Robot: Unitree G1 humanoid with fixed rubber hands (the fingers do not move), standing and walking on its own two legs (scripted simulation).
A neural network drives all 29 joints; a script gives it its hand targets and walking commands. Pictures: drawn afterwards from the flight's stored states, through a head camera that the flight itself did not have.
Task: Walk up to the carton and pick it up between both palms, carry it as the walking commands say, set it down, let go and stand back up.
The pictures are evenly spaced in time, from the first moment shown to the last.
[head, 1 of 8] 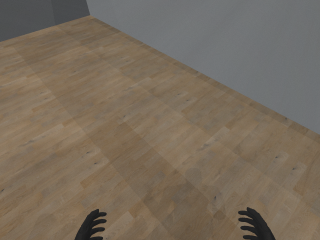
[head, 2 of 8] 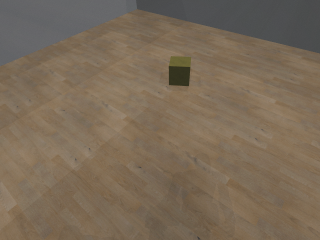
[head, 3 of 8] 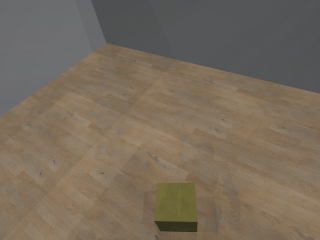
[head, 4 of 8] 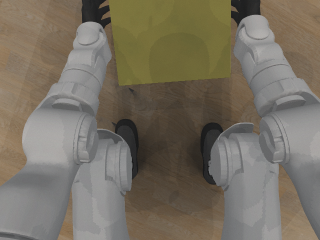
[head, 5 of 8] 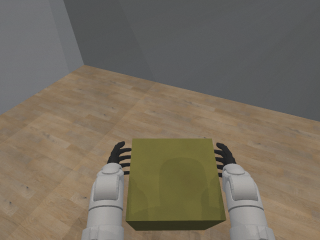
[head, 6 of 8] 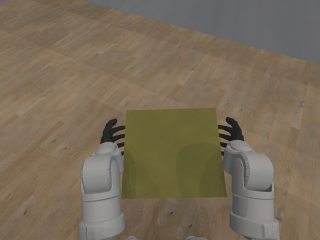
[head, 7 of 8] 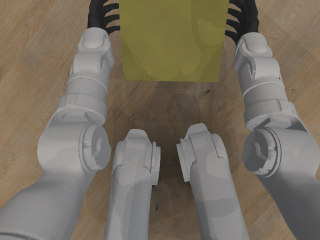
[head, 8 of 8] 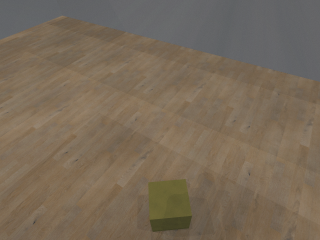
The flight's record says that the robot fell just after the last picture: no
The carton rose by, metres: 0.68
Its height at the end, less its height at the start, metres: +0.00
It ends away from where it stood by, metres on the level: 1.39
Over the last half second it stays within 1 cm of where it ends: yes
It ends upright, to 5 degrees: yes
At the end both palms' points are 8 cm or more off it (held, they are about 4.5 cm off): yes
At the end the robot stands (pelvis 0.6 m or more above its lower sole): yes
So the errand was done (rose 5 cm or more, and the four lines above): yes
